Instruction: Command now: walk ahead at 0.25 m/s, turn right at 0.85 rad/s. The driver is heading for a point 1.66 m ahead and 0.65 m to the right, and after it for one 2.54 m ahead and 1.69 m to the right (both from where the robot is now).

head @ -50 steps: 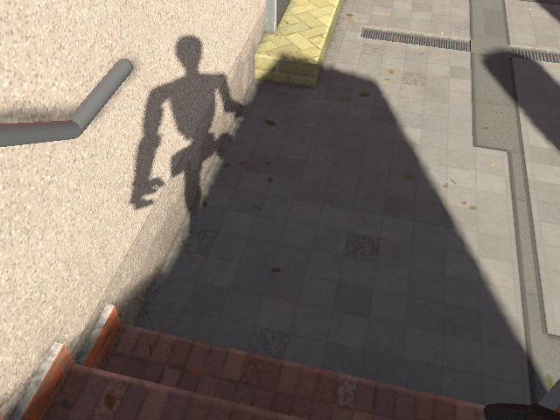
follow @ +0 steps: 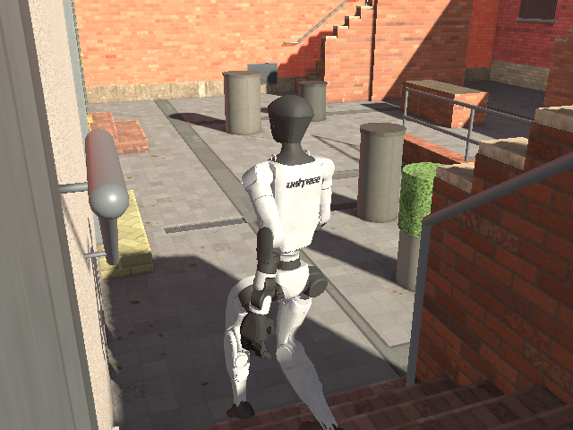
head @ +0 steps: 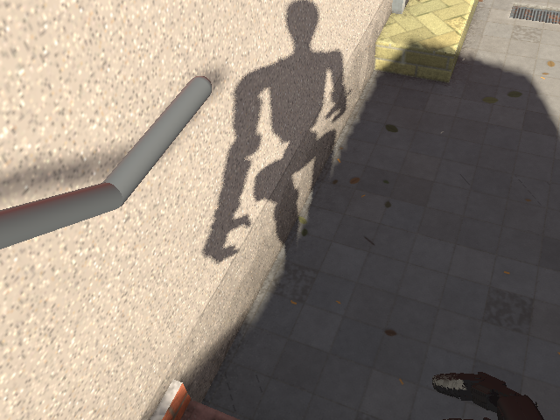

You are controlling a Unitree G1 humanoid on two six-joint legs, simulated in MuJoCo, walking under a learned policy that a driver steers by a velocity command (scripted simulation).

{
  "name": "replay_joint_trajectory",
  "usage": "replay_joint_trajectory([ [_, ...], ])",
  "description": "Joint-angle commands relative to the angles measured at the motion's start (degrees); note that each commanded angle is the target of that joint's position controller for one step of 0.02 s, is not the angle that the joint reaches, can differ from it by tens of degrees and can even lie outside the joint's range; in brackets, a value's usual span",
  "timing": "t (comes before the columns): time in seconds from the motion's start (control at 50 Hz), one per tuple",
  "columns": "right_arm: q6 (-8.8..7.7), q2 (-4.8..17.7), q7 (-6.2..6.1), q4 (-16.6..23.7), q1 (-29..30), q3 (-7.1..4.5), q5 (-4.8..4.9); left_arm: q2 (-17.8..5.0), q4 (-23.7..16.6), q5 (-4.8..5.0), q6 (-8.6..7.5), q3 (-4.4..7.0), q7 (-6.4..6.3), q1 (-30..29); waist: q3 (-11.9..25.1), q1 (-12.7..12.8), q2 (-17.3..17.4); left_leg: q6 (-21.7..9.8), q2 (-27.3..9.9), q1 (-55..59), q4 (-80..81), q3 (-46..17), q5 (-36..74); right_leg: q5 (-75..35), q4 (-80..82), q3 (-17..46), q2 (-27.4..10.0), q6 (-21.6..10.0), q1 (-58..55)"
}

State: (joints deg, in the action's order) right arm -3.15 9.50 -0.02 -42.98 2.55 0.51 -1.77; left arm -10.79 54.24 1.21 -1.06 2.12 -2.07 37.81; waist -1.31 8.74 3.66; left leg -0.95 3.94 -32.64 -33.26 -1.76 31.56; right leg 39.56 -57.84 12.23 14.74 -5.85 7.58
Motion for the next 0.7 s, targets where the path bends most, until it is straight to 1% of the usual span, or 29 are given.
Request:
replay_joint_trajectory([
  [0.02, -1.1, 4.55, -1.18, -2.35, -21.5, -1.41, -1.02, -8.67, -7.01, -1.67, 0.0, 1.99, -0.17, -16.22, 4.59, -16.45, -6.32, -1.15, -0.86, 45.4, 7.55, -2.22, 6.59, -36.04, -21.2, 4.73, -3.11, 5.51, 33.57],
  [0.04, -0.7, 7.6, -2.06, -5.6, -31.37, -2.73, -0.83, -11.16, -8.91, -1.89, 0.54, 2.96, -0.34, -20.27, 4.62, -23.02, 1.7, -3.18, -8.6, 57.14, 14.45, -5.69, 12.59, -11.08, -39.17, 0.33, -0.62, 7.22, 42.9],
  [0.06, -0.21, 8.93, -2.26, -4.45, -33.84, -3.52, -0.24, -11.57, -10.24, -2.35, 1.06, 3.44, -0.46, -23.01, 4.15, -24.5, -2.46, -6.73, -17.67, 59.22, 10.21, -7.66, 18.79, 9.77, -54.05, -4.87, 0.54, 6.15, 46.7],
  [0.08, -1.12, 11.71, -1.87, -3.77, -31.66, -3.32, -0.26, -4.8, -13.23, 0.17, 1.07, 1.83, -0.85, -12.37, 7.37, -13.31, -1.71, -9.33, -29.07, 62.2, -2.76, -12.99, 44.02, 14.22, -57.58, -6.09, -5.32, 4.84, 50.73],
  [0.1, -2.65, 9.83, -0.68, -2.33, -27.39, -3.33, 0.8, -5.29, -12.06, -1.97, 1.29, 1.14, -0.35, -3.28, 8.02, -6.65, 0.91, -16.68, -34.96, 60.62, -3.68, -16.78, 31.59, 5.07, -47.46, -3.18, -11.82, 4.51, 56.35],
  [0.12, -3.68, 7.03, -0.82, -3.0, -26.79, -3.26, 3.34, -8.25, -10.2, -4.99, 2.32, 2.02, -0.39, -8.91, 0.61, -9.66, -0.82, -17.73, -31.52, 48.56, 2.39, -14.55, 23.17, -0.17, -44.06, -4.68, -12.84, 5.33, 58.62],
  [0.14, -4.07, 6.99, -1.16, -3.05, -25.63, -2.95, 3.47, -9.07, -10.87, -5.92, 2.7, 2.74, 0.26, -12.44, -4.99, -7.75, -3.81, -16.9, -26.91, 34.93, 6.44, -9.49, 15.94, -6.48, -34.11, -6.15, -13.18, 6.47, 53.6],
  [0.16, -3.45, 7.61, -1.48, -2.91, -22.65, -3.2, 3.2, -9.91, -11.6, -5.24, 2.72, 3.48, 2.01, -14.77, -2.74, -5.68, -7.1, -16.38, -24.16, 25.78, 8.4, -5.69, 19.11, -16.04, -24.97, -8.15, -13.53, 7.48, 44.5],
  [0.18, -3.57, 10.73, -1.73, -3.45, -20.18, -4.11, 2.57, -5.65, -13.23, -4.64, 3.18, 2.08, 2.28, -11.17, -2.68, -2.33, 5.03, -16.58, -29.27, 17.47, 2.49, -4.96, 30.78, -26.91, -16.01, -8.22, -18.62, 7.01, 37.09],
  [0.2, -3.26, 10.83, -2.05, -4.4, -20.76, -3.95, 2.09, -5.62, -11.49, -4.85, 4.4, 1.97, 2.11, -11.95, 2.53, -3.62, 7.76, -16.11, -28.57, 16.27, -0.67, -5.47, 26.38, -36.3, -21.21, -9.58, -18.93, 6.14, 33.11],
  [0.22, -2.85, 9.82, -1.98, -4.2, -21.57, -3.3, 2.65, -6.91, -12.08, -4.94, 4.92, 2.66, 1.86, -15.53, 1.42, -4.35, 0.66, -15.55, -27.72, 11.11, -0.68, -3.33, 20.58, -36.96, -22.35, -10.46, -18.13, 5.81, 30.16],
  [0.24, -2.97, 7.29, -3.28, -6.1, -23.07, -3.12, 3.36, -9.09, -13.69, -4.72, 4.07, 3.41, 2.01, -22.13, 0.62, -5.68, -2.46, -10.87, -22.57, 14.25, -3.18, -0.32, -5.86, -48.64, -12.72, -8.12, -19.55, 5.76, 36.25],
  [0.26, -3.03, 5.31, -4.21, -6.6, -25.33, -2.18, 4.11, -8.13, -15.48, -5.12, 3.8, 2.96, 2.59, -26.29, 0.18, -6.85, -3.48, -8.35, -20.05, 14.44, -6.53, 3.44, -13.9, -56.08, -5.25, -9.88, -18.33, 4.82, 35.36],
  [0.28, -2.6, 4.32, -4.69, -7.19, -23.82, -2.27, 3.88, -6.05, -16.09, -4.27, 3.39, 1.84, 4.0, -27.43, -0.93, -5.27, -5.09, -4.04, -15.01, 7.0, -11.14, 10.06, -33.95, -73.14, 9.39, -11.49, -17.09, 5.01, 25.64],
  [0.3, -2.52, 4.5, -4.58, -6.86, -22.76, -2.16, 4.08, -2.28, -15.99, -2.96, 2.66, 0.53, 5.79, -27.97, -1.04, -4.89, -5.43, -1.51, -12.04, -1.06, -12.55, 13.16, -48.62, -80.96, 16.66, -13.75, -14.7, 4.79, 12.43],
  [0.32, -1.85, 6.97, -4.21, -6.58, -22.04, -3.15, 3.36, -1.15, -15.42, -1.39, 2.77, 0.27, 6.38, -28.8, -1.97, -5.97, -1.72, -1.19, -12.5, -3.12, -13.57, 14.78, -53.02, -80.68, 17.95, -16.27, -12.51, 4.86, 6.54],
  [0.36, -0.25, 8.03, -3.14, -6.2, -25.87, -3.84, 1.66, -3.17, -15.17, -1.31, 3.44, 0.48, 6.52, -32.43, -6.55, -9.79, -1.78, -2.4, -15.2, 1.95, -21.07, 15.15, -48.5, -73.48, 24.18, -21.07, -11.95, 5.27, 9.25],
  [0.38, 0.41, 10.17, -2.92, -6.1, -27.11, -4.33, 1.68, -4.25, -14.25, -2.55, 3.64, 0.96, 6.08, -30.55, -3.94, -9.79, 0.86, -2.51, -17.42, 5.41, -26.59, 13.93, -43.21, -71.45, 20.79, -20.9, -12.6, 4.44, 8.11],
  [0.42, 2.0, 12.27, -2.41, -4.85, -27.08, -4.64, 0.91, -8.75, -10.17, -3.6, 3.0, 2.64, 3.86, -17.65, -0.62, -3.86, 0.23, -4.28, -16.34, 12.49, -48.27, 15.11, -28.49, -58.78, 37.68, -19.95, -11.29, 0.47, 1.15],
  [0.44, 2.35, 12.81, -2.46, -4.59, -25.97, -4.86, 1.0, -10.08, -5.18, -4.91, 1.99, 3.76, 3.09, -7.43, 2.07, 1.02, -5.63, -3.48, -13.18, 4.06, -66.8, 17.11, -42.92, -63.81, 43.36, -16.96, -12.62, -2.41, -14.69],
  [0.46, 2.41, 8.8, -2.07, -2.42, -29.14, -4.29, 2.27, -17.43, -5.19, -4.99, 2.04, 5.16, 3.5, -5.46, 4.94, -2.21, -14.85, -0.23, -3.8, -23.68, -94.37, 18.04, -85.95, -111.65, 19.42, -6.29, -23.98, -7.79, -35.51],
  [0.48, 2.92, 8.15, -1.65, 2.66, -28.94, -2.97, 1.46, -21.69, -9.25, -1.49, 1.86, 5.61, 4.5, -6.11, 17.39, -3.28, -10.91, 1.59, -4.92, -33.29, -100.75, 6.95, -85.59, -124.95, 15.42, 13.04, -34.56, -17.04, -41.55],
  [0.5, 3.09, 11.28, -2.13, 3.97, -24.12, -3.09, -1.64, -19.01, -11.63, 0.38, 2.37, 4.98, 4.25, -11.26, 16.54, -3.32, 0.58, 1.74, -8.03, -33.3, -91.13, 1.04, -75.21, -97.55, 23.01, 14.67, -36.02, -18.64, -31.67],
  [0.54, 3.24, 8.14, -3.48, 5.55, -21.68, -1.86, -2.6, -18.09, -13.24, -0.88, 3.07, 4.42, 2.42, -21.06, 14.37, -7.42, -5.31, 2.98, -6.78, -34.94, -86.77, -1.8, -70.25, -54.43, 33.63, 27.55, -39.06, -23.02, -16.43],
  [0.56, 4.03, 11.66, -4.49, 6.16, -18.18, -2.36, -2.68, -12.99, -12.89, -1.94, 2.67, 2.06, 1.66, -22.97, 10.47, -9.17, 0.24, 4.07, -7.33, -31.53, -76.5, -4.93, -56.8, -38.67, 35.5, 23.8, -34.55, -18.65, -5.19],
  [0.6, 5.87, 10.5, -4.96, 6.74, -13.14, -1.88, -1.69, -10.81, -12.27, -2.52, 1.64, 0.4, 1.06, -25.97, 2.52, -11.41, 2.26, 6.52, -5.84, -22.18, -63.76, -3.27, -48.08, -41.95, 34.74, 18.12, -26.99, -14.31, 15.53],
  [0.64, 6.06, 7.09, -4.15, 7.3, -11.01, -1.03, -2.61, -12.16, -12.08, -2.34, 1.02, 0.59, 0.53, -24.61, 5.34, -10.19, 0.45, 7.21, -2.98, -17.7, -59.12, -1.77, -43.57, -43.74, 30.82, 17.15, -21.89, -11.72, 17.19],
  [0.66, 5.94, 5.75, -3.75, 6.76, -12.52, -0.83, -2.25, -12.74, -12.37, -1.97, 1.21, 0.65, 0.31, -24.23, 7.86, -10.7, -2.03, 6.97, -2.62, -16.42, -59.49, -0.69, -41.1, -46.07, 29.18, 15.64, -21.0, -10.9, 15.78],
  [0.7, 5.25, 6.74, -3.09, 6.12, -13.99, -1.43, -1.81, -12.63, -14.32, -2.02, 1.87, 0.71, 0.75, -26.34, 8.83, -10.9, -6.4, 5.3, -2.05, -15.16, -60.88, -1.69, -37.48, -46.06, 28.59, 17.62, -21.7, -10.61, 15.05],
])
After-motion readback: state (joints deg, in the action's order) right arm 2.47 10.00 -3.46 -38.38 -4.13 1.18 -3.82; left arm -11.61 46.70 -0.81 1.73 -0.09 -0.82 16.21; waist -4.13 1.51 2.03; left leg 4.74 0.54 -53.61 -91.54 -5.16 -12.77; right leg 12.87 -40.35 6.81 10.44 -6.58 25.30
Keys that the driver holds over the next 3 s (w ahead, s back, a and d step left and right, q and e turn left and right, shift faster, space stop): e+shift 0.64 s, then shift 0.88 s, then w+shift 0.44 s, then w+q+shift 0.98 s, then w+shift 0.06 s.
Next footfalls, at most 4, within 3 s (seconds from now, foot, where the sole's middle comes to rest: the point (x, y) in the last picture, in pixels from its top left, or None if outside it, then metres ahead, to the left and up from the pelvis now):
0.06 left None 0.12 0.07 -0.88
0.44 right None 0.33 -0.15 -1.06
1.04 left None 0.40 0.07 -1.06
1.46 right None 0.32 -0.12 -1.06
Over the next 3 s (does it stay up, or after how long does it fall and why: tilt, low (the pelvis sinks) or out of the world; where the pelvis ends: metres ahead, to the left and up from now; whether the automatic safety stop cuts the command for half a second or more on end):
stays up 1.32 -0.59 -0.50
